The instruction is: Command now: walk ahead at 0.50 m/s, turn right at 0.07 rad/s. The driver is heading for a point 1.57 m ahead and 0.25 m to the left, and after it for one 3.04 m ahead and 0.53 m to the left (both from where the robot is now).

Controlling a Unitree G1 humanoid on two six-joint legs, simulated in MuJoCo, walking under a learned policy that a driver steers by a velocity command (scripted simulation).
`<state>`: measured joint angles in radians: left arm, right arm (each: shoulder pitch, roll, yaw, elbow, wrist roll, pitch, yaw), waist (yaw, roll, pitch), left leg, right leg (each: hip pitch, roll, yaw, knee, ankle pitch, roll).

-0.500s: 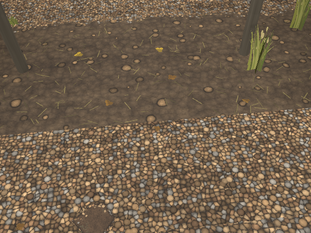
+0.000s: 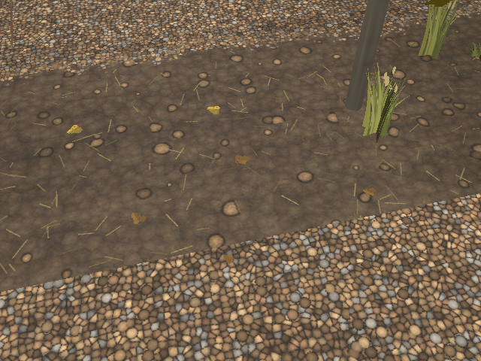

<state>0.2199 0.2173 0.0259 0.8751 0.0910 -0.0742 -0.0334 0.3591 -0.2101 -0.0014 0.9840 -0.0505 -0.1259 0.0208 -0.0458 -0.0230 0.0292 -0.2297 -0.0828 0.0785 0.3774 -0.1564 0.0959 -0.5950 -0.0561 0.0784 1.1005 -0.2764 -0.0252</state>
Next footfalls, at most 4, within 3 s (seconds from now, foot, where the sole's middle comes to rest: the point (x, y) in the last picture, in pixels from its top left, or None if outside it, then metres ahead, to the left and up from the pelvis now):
0.52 right None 0.47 -0.20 -0.95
0.96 left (209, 318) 0.70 0.10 -0.95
1.50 right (225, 229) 1.05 0.04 -0.95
2.00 left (161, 187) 1.26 0.30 -0.95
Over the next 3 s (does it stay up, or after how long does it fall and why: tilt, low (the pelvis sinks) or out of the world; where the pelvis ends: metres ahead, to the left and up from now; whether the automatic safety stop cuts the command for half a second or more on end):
stays up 1.36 0.20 -0.16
